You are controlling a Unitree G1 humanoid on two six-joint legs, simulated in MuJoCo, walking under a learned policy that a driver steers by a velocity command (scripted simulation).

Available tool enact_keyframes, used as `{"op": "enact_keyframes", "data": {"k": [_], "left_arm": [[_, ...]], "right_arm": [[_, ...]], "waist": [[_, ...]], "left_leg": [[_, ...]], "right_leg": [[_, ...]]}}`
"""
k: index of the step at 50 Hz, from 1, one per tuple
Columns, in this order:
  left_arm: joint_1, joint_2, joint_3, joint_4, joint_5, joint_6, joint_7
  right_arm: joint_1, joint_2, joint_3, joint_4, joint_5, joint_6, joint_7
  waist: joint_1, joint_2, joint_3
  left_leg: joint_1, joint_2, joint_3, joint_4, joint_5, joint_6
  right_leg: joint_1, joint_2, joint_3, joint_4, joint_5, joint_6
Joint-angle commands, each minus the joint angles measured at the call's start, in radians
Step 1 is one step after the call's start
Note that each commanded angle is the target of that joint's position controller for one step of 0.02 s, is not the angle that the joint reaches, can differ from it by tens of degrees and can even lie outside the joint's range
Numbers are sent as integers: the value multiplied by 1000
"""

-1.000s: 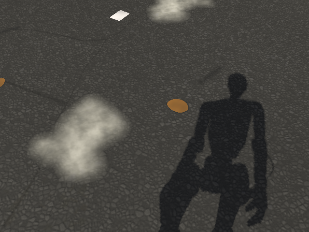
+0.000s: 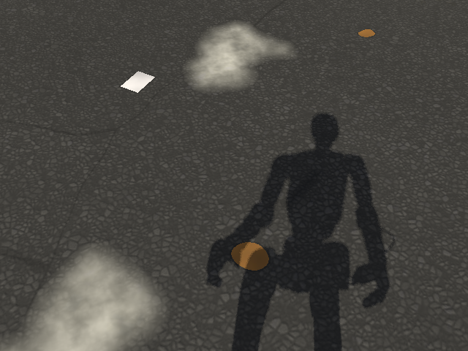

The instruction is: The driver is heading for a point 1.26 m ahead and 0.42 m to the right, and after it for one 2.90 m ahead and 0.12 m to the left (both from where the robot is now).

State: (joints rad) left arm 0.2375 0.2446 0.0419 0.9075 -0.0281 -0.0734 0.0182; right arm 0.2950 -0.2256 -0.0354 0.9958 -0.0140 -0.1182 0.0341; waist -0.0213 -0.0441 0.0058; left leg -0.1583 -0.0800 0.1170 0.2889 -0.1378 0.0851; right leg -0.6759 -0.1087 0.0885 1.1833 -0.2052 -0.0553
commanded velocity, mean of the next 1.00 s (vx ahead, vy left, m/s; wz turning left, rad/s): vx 0.50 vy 0.00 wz -0.43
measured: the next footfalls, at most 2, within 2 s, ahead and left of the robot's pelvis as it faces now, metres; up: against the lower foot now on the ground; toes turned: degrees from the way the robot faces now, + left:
right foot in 0.34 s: +0.34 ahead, -0.18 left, +0.00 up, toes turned -13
left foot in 0.82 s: +0.68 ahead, -0.09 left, +0.00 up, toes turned -26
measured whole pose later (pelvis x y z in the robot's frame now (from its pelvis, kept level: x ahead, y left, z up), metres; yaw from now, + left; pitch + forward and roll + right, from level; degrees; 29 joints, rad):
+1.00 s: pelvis +0.57 -0.14 +0.00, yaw -26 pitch +2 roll +1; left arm 0.28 0.27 0.05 0.75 -0.01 -0.07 0.00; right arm 0.26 -0.26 -0.05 0.81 -0.01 -0.11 0.03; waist -0.02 -0.04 0.00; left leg -0.29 -0.06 0.03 0.41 -0.16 0.06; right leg -0.49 -0.02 0.06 1.16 -0.33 -0.04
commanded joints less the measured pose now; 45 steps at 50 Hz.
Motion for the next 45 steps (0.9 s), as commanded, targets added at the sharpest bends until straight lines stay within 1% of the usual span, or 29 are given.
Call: {"op": "enact_keyframes", "data": {"k": [1, 4, 6, 9, 11, 12, 14, 15, 16, 17, 18, 19, 20, 21, 22, 23, 25, 27, 29, 32, 34, 36, 39, 40, 41, 42, 43, 44, 45], "left_arm": [[64, 43, 17, -35, 9, 8, 4], [-26, 35, 17, -66, 9, -5, -12], [-107, 20, 9, -95, 11, -8, -25], [-205, 8, 0, -146, 9, -8, -47], [-245, 11, -1, -184, 7, -7, -62], [-251, 15, 1, -201, 6, -6, -69], [-201, 45, 15, -217, 5, -4, -80], [-106, 76, 33, -203, 3, -3, -82], [60, 134, 67, -161, 0, -3, -77], [231, 248, 109, -131, 2, 6, -54], [212, 337, 116, -146, 7, 0, -53], [256, 239, 94, -151, 14, -6, -51], [204, 187, 79, -152, 21, -11, -46], [116, 154, 68, -176, 15, -12, -46], [40, 123, 58, -202, 17, -9, -47], [5, 103, 49, -219, 26, -9, -45], [3, 121, 52, -225, 19, -13, -40], [34, 155, 62, -221, 14, -16, -26], [70, 166, 66, -215, 10, -11, -13], [111, 171, 68, -208, 6, -4, -7], [140, 166, 66, -194, 5, -5, -7], [165, 151, 61, -177, 4, -4, -4], [151, 160, 64, -171, 13, 7, 2], [134, 158, 62, -176, 14, 12, 1], [118, 136, 52, -186, 21, 14, -2], [135, 99, 33, -205, 38, 12, -4], [299, 31, 14, -192, 4, -2, -10], [271, 109, 22, -175, -12, -10, -9], [131, 163, 35, -203, -13, -12, -10]], "right_arm": [[-50, -116, -18, -46, -5, -22, -19], [-22, -138, -19, -41, -1, -15, -36], [11, -151, -19, -35, 5, -9, -44], [70, -167, -23, -16, 14, 10, -49], [88, -178, -28, -11, 19, 27, -49], [84, -185, -31, -13, 22, 35, -50], [44, -210, -39, -34, 23, 48, -54], [24, -221, -42, -45, 21, 57, -57], [10, -213, -38, -59, 20, 64, -60], [19, -188, -25, -93, 7, 53, -60], [122, -29, 23, -139, -11, 11, -35], [-6, -146, -2, -158, 32, -36, -21], [-95, -174, -13, -194, 61, -55, -17], [-111, -165, -10, -196, 46, -60, -24], [-106, -168, -20, -188, 27, -52, -31], [-82, -169, -26, -192, 22, -34, -31], [-69, -142, -29, -207, 8, -7, -31], [-126, -127, -27, -237, -4, 5, -37], [-216, -111, -22, -268, -4, 5, -40], [-319, -94, -14, -302, 7, -1, -33], [-353, -105, -15, -318, 16, -7, -25], [-369, -125, -20, -330, 15, -17, -15], [-331, -156, -32, -330, 13, -30, -6], [-263, -170, -42, -313, 10, -34, -9], [-146, -201, -57, -285, 1, -37, -14], [21, -256, -71, -268, -7, -36, -18], [138, -312, -93, -217, -1, -22, -10], [141, -223, -72, -215, 29, -19, -4], [67, -171, -57, -232, 32, -14, -8]], "waist": [[48, 86, 51], [19, 71, 44], [-15, 68, 57], [-56, 63, 90], [-63, 67, 100], [-56, 75, 99], [-9, 116, 49], [48, 134, -14], [133, 114, -105], [191, -17, -215], [69, -239, -336], [149, -131, -383], [141, -101, -235], [93, 17, -169], [49, 53, -118], [14, 41, -101], [-12, 36, -76], [-6, 30, -44], [24, 9, -22], [67, -37, -12], [88, -53, -11], [94, -54, -6], [65, -80, -6], [28, -83, -34], [-26, -67, -120], [-80, 40, -269], [-35, 371, -379], [-61, 286, -314], [-76, 169, -158]], "left_leg": [[-100, 297, -148, -205, 108, 145], [-11, 293, -85, -192, 159, 115], [43, 304, -53, -192, 157, 103], [168, 340, -27, -158, 166, 93], [245, 366, -14, -113, 204, 83], [270, 376, -4, -80, 262, 75], [270, 375, 41, 48, 585, 47], [249, 361, 68, 191, 764, 30], [174, 315, 99, 414, 809, -1], [-97, 262, 110, 756, 499, -50], [-533, 39, -30, 1083, -410, -99], [-645, 62, -215, 1160, -407, -68], [-720, 111, -208, 1134, -312, -41], [-666, 159, -205, 1049, -224, -35], [-587, 188, -197, 965, -182, -44], [-517, 208, -205, 921, -160, -53], [-477, 203, -186, 838, -135, -86], [-490, 186, -167, 719, -53, -119], [-487, 158, -159, 547, 71, -134], [-419, 108, -149, 326, 225, -127], [-391, 100, -152, 267, 270, -117], [-398, 106, -170, 224, 251, -93], [-360, 99, -157, 191, 121, -46], [-267, 77, -129, 157, 103, -23], [-84, 102, -142, 166, 132, 13], [210, 263, -321, 208, 162, 90], [540, 462, -776, 108, -62, 259], [516, 474, -908, 17, -313, 235], [374, 438, -764, -4, -326, 186]], "right_leg": [[-34, -34, 51, -76, 151, 16], [-63, -18, 27, -271, 291, 16], [-63, -12, -22, -377, 331, 17], [-111, -8, -62, -474, 287, 9], [-130, 1, -90, -510, 198, -7], [-119, 11, -110, -522, 140, -19], [22, 70, -178, -540, 35, -55], [165, 119, -212, -551, 15, -78], [401, 174, -218, -614, 68, -115], [727, 17, 52, -649, 77, -188], [1057, -226, 641, -778, -57, -385], [1093, -235, 727, -888, -72, -366], [996, -199, 558, -879, 35, -308], [837, -154, 422, -879, 140, -270], [689, -115, 324, -896, 239, -245], [600, -85, 278, -923, 279, -236], [510, -59, 230, -953, 354, -245], [461, -35, 180, -970, 396, -243], [443, -1, 147, -966, 364, -218], [432, 28, 142, -944, 249, -172], [465, 2, 170, -932, 201, -162], [542, -34, 211, -890, 184, -156], [635, -75, 258, -817, 286, -139], [643, -50, 243, -748, 414, -123], [610, 6, 204, -601, 504, -98], [440, 81, 141, -320, 308, -59], [58, 227, 61, 24, -263, 18], [-85, 182, 131, 145, -355, 11], [-132, 135, 112, 162, -264, 5]]}}
Velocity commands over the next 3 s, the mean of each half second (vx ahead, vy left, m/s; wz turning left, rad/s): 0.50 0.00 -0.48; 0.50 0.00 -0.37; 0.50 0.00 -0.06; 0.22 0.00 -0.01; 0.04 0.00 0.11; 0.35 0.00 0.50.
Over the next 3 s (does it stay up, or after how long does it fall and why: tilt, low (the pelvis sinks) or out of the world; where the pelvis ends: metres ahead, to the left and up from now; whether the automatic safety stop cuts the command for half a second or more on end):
stays up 1.18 -0.42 0.00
